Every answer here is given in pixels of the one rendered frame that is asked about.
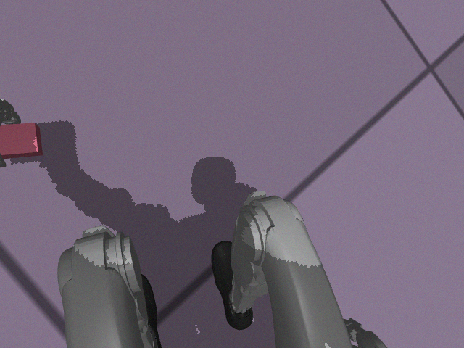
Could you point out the right robot foot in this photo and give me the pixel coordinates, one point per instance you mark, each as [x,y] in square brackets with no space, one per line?
[223,274]

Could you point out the small box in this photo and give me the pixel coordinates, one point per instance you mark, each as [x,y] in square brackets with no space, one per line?
[20,140]

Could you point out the left robot hand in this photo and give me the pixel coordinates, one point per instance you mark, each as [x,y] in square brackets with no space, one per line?
[7,116]

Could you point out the left robot foot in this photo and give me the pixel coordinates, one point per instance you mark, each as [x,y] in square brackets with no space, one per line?
[151,311]

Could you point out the right robot hand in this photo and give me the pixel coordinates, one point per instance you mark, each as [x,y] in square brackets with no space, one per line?
[364,339]

